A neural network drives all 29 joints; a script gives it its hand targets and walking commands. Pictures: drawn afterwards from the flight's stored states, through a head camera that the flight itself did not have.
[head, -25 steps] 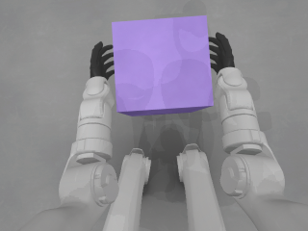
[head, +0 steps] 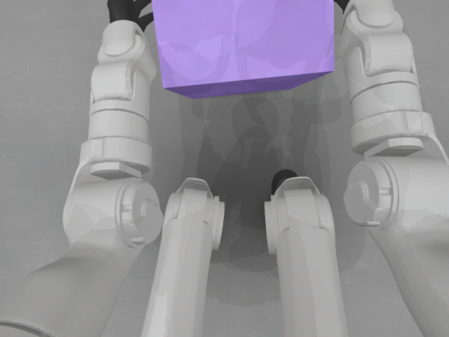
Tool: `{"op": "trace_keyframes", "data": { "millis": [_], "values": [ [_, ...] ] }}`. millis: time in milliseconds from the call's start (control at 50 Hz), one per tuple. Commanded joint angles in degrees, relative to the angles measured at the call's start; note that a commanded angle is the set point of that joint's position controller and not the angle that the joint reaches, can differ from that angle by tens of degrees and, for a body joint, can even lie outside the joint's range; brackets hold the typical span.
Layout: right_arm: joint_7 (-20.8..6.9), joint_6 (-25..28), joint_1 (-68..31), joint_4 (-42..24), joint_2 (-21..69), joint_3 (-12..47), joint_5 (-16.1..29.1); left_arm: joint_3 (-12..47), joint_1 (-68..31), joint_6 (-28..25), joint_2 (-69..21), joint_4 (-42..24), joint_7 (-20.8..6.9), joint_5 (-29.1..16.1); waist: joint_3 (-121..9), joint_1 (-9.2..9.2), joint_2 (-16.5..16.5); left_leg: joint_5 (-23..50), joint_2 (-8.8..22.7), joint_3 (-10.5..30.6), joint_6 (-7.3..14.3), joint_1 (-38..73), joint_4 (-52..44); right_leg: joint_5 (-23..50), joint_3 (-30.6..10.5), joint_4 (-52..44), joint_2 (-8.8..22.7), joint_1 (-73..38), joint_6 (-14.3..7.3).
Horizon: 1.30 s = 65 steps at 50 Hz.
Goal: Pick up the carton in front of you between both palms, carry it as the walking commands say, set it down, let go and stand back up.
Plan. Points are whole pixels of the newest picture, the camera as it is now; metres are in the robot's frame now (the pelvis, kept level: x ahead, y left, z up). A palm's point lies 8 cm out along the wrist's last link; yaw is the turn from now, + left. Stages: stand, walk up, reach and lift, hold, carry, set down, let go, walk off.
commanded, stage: set down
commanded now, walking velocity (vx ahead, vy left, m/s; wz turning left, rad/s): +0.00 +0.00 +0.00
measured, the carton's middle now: (238, 24) +0.55 -0.03 -0.23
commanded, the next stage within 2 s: none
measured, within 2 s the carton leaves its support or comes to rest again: rests again in 0.50 s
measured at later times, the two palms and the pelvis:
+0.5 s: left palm (146, 39) +0.54 +0.12 -0.21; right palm (341, 10) +0.55 -0.19 -0.21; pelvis +0.01 +0.00 -0.04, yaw +1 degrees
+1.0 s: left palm (146, 40) +0.54 +0.12 -0.22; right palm (341, 9) +0.55 -0.19 -0.22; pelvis +0.00 -0.01 -0.05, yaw +2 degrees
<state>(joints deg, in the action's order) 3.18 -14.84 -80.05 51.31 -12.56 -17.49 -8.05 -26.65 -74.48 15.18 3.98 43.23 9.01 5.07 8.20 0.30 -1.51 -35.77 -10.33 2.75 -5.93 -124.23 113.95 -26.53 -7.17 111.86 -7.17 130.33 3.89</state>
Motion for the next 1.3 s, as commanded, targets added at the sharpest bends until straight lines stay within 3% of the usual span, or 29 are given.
{"op": "trace_keyframes", "data": {
  "millis": [0,40,80,120,140,160,180,200,240,300,320,400,520,540,680,700,740,760,860,880,960,1040,1060,1080,1120,1180,1220,1260,1280],
  "values": [
    [-13.49,1.14,-30.51,0.11,48.32,21.07,7.77,28.0,-42.69,-2.42,-50.25,-3.56,-14.16,-10.73,-72.88,-1.27,2.61,19.28,-0.88,-9.26,1.6,26.98,-6.6,19.28,10.97,-2.53,0.06,-48.45,-3.13],
    [-14.32,0.82,-29.62,0.35,49.26,20.88,7.45,32.09,-42.5,-2.77,-47.91,-4.28,-13.53,-10.15,-72.04,-3.71,1.96,21.3,0.06,-8.68,0.95,28.5,-5.95,23.46,11.7,0.67,0.42,-46.95,-2.55],
    [-15.11,1.56,-33.08,-0.35,48.6,22.27,10.1,29.92,-41.71,-2.97,-51.88,-2.69,-13.91,-9.98,-69.82,-0.74,-0.4,21.28,-0.7,-9.75,1.64,26.19,-4.69,21.45,10.02,0.13,0.75,-47.04,-3.24],
    [-15.42,2.7,-33.62,-4.74,47.64,25.17,12.24,33.27,-45.34,-4.13,-47.94,-5.97,-12.82,-13.34,-73.18,-4.81,1.82,25.09,-0.03,-7.5,2.41,28.1,-1.3,24.6,10.89,2.82,1.69,-46.2,-3.08],
    [-15.78,2.33,-33.04,-2.43,49.63,25.09,12.64,31.83,-43.66,-4.09,-47.33,-2.8,-12.67,-10.6,-69.48,0.57,0.51,24.65,0.04,-8.69,2.39,28.55,-3.12,25.58,9.26,2.97,1.76,-45.87,-3.39],
    [-15.07,3.21,-36.86,-3.75,46.52,25.44,12.62,34.55,-45.09,-4.31,-49.63,-6.64,-12.82,-13.48,-69.79,-5.26,1.37,25.37,0.37,-7.68,1.52,24.97,-1.93,28.18,10.69,3.69,1.92,-49.26,-3.28],
    [-15.4,3.3,-34.96,-4.67,48.44,24.1,13.45,33.79,-46.13,-4.89,-45.8,-7.86,-12.62,-12.39,-70.18,-0.58,0.3,27.22,0.33,-8.53,2.24,26.95,-1.63,27.04,9.18,4.13,1.21,-45.07,-3.71],
    [-15.53,2.38,-34.92,1.36,45.79,22.88,11.75,33.76,-48.03,-4.12,-46.58,-5.96,-12.18,-12.64,-68.02,-5.58,0.79,24.13,0.71,-7.67,2.16,28.12,-2.1,24.55,10.03,2.77,1.42,-45.95,-3.58],
    [-16.05,2.41,-32.64,3.16,45.52,20.36,11.44,30.57,-41.01,-3.81,-47.37,-0.94,-12.9,-8.35,-59.17,-0.37,-3.3,20.38,0.71,-9.22,1.59,22.26,-1.13,21.41,7.86,2.91,0.84,-42.41,-4.32],
    [-16.45,2.76,-32.01,2.78,47.81,20.23,10.48,33.67,-44.39,-3.98,-49.02,-1.07,-13.08,-12.36,-60.11,-5.01,0.73,20.5,0.3,-7.3,2.47,21.31,-1.34,23.48,11.09,5.87,1.91,-42.06,-3.2],
    [-16.89,3.02,-28.88,4.46,47.79,17.93,10.63,32.38,-42.3,-4.98,-49.5,-2.86,-13.5,-11.63,-61.93,-1.62,-3.35,23.63,-0.61,-7.53,2.74,25.23,-0.75,21.2,10.51,5.76,1.5,-35.89,-4.41],
    [-17.11,3.56,-29.82,3.14,48.52,18.16,10.79,32.46,-43.2,-4.61,-50.96,-0.93,-13.13,-11.88,-59.89,-5.43,-1.27,24.03,-0.28,-7.12,2.33,24.74,0.55,23.54,10.64,5.78,1.2,-36.8,-4.15],
    [-16.19,4.32,-29.65,5.51,46.87,19.2,12.22,31.82,-46.58,-6.15,-42.44,-2.04,-12.78,-11.75,-52.29,-4.42,2.18,19.22,0.51,-6.72,3.51,21.5,1.12,18.41,9.7,4.69,1.36,-33.73,-4.4],
    [-16.05,4.94,-34.69,4.82,42.36,17.77,10.22,31.32,-43.0,-5.68,-48.09,-0.7,-13.02,-11.38,-50.61,-5.06,-2.71,18.8,-0.27,-6.15,3.3,17.48,0.13,18.01,9.77,5.51,1.62,-33.84,-5.48],
    [-16.68,3.28,-31.81,10.07,41.57,15.66,8.83,24.19,-39.77,-5.3,-42.05,6.0,-14.11,-7.13,-40.54,0.62,-1.4,10.08,-0.28,-8.27,3.85,16.0,1.07,8.35,7.21,3.95,1.48,-31.18,-4.98],
    [-16.62,3.52,-31.59,9.84,39.27,15.37,5.82,24.6,-40.58,-5.46,-43.25,4.06,-15.07,-8.3,-39.4,-5.08,1.68,10.34,-0.07,-6.07,4.38,10.93,1.58,10.38,8.58,5.09,2.02,-31.97,-5.53],
    [-17.49,2.84,-26.41,13.59,39.2,11.49,5.3,23.61,-38.21,-4.47,-36.46,7.14,-15.36,-5.35,-37.03,-2.34,-2.04,9.81,0.65,-6.79,4.07,16.02,1.28,7.48,8.7,5.18,1.73,-26.33,-5.27],
    [-17.59,3.55,-27.2,10.8,38.28,11.17,4.95,21.84,-40.54,-4.34,-39.96,7.04,-15.49,-5.95,-37.59,-5.96,-2.38,7.61,0.18,-8.05,3.85,13.94,1.68,7.58,8.05,3.67,1.47,-30.81,-6.08],
    [-18.13,2.97,-24.79,12.31,39.35,12.47,7.59,22.87,-36.68,-5.17,-36.1,3.75,-15.03,-4.82,-34.66,0.19,-2.84,8.66,0.46,-7.2,4.95,13.88,-0.11,7.32,8.42,5.09,1.46,-26.54,-6.01],
    [-18.32,2.41,-23.86,13.63,38.13,11.27,3.57,20.73,-36.82,-4.37,-34.86,7.51,-15.86,-3.88,-30.28,-5.44,1.01,9.11,1.3,-5.8,3.97,9.15,1.39,10.8,7.42,5.67,2.21,-30.0,-5.97],
    [-17.84,1.9,-24.78,14.84,35.82,7.8,1.9,18.99,-34.67,-3.55,-34.95,11.02,-15.51,-2.07,-27.74,-1.11,-4.95,5.83,0.9,-6.96,4.14,12.17,1.33,5.12,6.15,5.06,2.46,-29.91,-6.35],
    [-18.47,1.77,-21.01,16.02,33.28,7.37,1.17,19.17,-32.31,-3.19,-32.76,12.2,-16.3,-2.45,-27.48,-5.84,-0.89,5.71,1.13,-6.72,4.16,11.12,1.66,7.38,7.16,4.58,2.1,-30.88,-6.64],
    [-18.36,1.4,-21.93,16.55,32.85,7.41,0.67,17.11,-29.56,-3.23,-30.58,12.64,-15.66,-1.23,-24.24,-0.55,-2.63,5.73,1.33,-6.79,4.07,10.77,0.92,6.38,6.29,4.9,2.34,-27.41,-6.5],
    [-18.46,1.2,-19.62,15.97,32.16,4.84,-2.03,16.3,-29.66,-3.26,-32.74,11.92,-16.4,-2.16,-24.77,-4.9,0.97,4.31,0.32,-6.33,4.81,8.35,0.68,5.49,8.83,5.34,2.46,-29.41,-5.9],
    [-18.12,2.49,-21.35,14.04,29.83,7.7,1.39,15.22,-28.57,-3.37,-29.78,14.07,-15.91,-0.42,-25.67,-1.99,-0.92,6.33,1.44,-7.03,4.48,11.15,2.76,5.08,7.08,5.36,2.62,-26.55,-5.84],
    [-16.4,3.06,-19.21,16.3,21.67,4.02,-0.72,16.81,-28.18,-4.64,-24.77,10.95,-14.15,-2.79,-26.05,-6.72,-2.29,6.91,1.41,-5.67,3.25,15.28,2.16,7.01,7.52,6.02,3.29,-29.51,-5.71],
    [-13.1,4.81,-19.47,16.26,9.38,2.42,-1.88,10.04,-24.45,-5.75,-12.06,12.32,-11.43,1.21,-25.17,-2.0,-0.11,7.11,2.2,-7.19,3.34,14.75,1.55,2.99,7.83,5.16,2.91,-27.62,-5.15],
    [-7.94,7.56,-16.24,15.49,-7.34,-0.94,-0.28,10.49,-21.4,-7.62,3.16,9.96,-6.31,-1.33,-31.13,-6.44,-0.46,8.47,3.52,-6.97,2.28,19.2,2.23,7.38,8.88,5.34,3.36,-32.6,-4.86],
    [-4.81,8.82,-14.81,14.25,-16.11,0.68,1.49,5.07,-20.18,-8.92,13.77,9.91,-3.45,-1.8,-33.46,-0.81,2.9,10.6,3.12,-8.16,1.52,21.38,2.4,7.18,8.98,6.01,4.62,-31.89,-3.65]
  ]
}}
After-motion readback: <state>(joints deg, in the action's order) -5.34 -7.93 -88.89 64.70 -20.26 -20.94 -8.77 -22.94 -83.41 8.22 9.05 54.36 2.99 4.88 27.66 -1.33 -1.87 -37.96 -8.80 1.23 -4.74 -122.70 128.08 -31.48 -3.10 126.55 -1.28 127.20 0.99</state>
